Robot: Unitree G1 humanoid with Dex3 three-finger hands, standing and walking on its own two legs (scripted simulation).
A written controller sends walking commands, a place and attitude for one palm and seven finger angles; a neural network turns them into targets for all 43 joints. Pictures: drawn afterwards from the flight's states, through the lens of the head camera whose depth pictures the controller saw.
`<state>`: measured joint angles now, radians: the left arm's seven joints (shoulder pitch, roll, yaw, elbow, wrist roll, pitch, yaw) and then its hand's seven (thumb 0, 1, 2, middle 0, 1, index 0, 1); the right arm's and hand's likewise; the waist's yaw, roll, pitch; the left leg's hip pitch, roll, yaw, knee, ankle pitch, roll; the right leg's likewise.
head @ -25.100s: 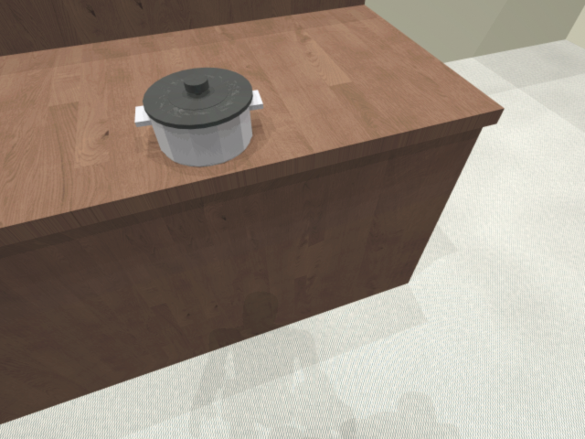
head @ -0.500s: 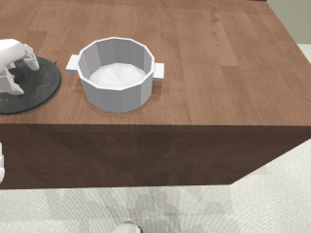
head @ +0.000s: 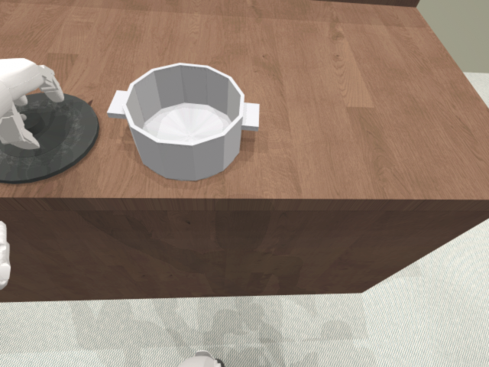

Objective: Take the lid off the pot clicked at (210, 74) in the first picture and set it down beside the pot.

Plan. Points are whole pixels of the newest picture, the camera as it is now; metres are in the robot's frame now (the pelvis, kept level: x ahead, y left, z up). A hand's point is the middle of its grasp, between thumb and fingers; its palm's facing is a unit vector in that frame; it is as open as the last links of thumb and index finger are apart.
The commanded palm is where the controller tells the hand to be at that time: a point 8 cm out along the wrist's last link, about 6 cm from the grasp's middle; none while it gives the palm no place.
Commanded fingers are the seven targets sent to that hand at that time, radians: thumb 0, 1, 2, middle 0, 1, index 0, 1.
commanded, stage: raise the empty hand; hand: left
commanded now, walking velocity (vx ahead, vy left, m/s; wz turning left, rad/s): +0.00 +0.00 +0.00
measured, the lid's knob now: (28, 123) +0.48 +0.35 +0.09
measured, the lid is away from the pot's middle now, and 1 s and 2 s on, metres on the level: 0.25 0.25 0.25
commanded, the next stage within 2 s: draw the hand back to the body in 1.12 s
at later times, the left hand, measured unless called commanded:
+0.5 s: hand out of the picture +0.46 +0.34 +0.18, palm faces -0.31 -0.09 -0.95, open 11.0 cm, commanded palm +0.47 +0.32 +0.25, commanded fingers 0.00 -0.12 0.88 -0.47 -0.64 -0.47 -0.64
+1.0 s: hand out of the picture +0.45 +0.35 +0.24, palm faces -0.22 -0.09 -0.97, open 11.0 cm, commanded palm +0.46 +0.33 +0.31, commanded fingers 0.00 -0.12 0.88 -0.47 -0.64 -0.47 -0.64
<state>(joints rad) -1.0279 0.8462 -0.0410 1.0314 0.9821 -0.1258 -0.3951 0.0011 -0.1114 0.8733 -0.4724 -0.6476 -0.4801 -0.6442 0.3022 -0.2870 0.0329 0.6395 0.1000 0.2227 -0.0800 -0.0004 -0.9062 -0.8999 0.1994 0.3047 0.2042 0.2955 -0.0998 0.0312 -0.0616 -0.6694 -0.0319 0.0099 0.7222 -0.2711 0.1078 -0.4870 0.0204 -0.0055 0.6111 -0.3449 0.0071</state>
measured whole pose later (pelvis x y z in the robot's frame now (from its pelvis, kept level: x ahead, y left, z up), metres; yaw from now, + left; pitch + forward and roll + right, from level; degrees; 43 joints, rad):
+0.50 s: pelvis +0.00 +0.00 +0.01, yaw +1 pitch +11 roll -4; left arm -1.13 0.87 -0.08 1.02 0.97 -0.07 -0.46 0.00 -0.11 0.88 -0.47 -0.64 -0.48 -0.64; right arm 0.30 -0.29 0.03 0.63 0.10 0.23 -0.06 0.00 -0.91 -0.90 0.20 0.30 0.20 0.30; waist -0.10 0.04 -0.06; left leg -0.61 -0.05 0.01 0.67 -0.25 0.11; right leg -0.43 0.01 0.00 0.56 -0.33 0.00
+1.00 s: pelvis +0.00 +0.01 +0.01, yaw +2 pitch +9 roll -4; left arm -1.24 0.87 -0.13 1.00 0.98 0.01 -0.51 0.00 -0.12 0.88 -0.48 -0.64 -0.48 -0.64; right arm 0.28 -0.29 0.04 0.65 0.10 0.22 -0.04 0.00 -0.91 -0.90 0.20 0.30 0.20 0.30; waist -0.08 0.04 -0.05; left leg -0.56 -0.06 0.00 0.61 -0.21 0.12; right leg -0.38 0.00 -0.01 0.51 -0.30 -0.01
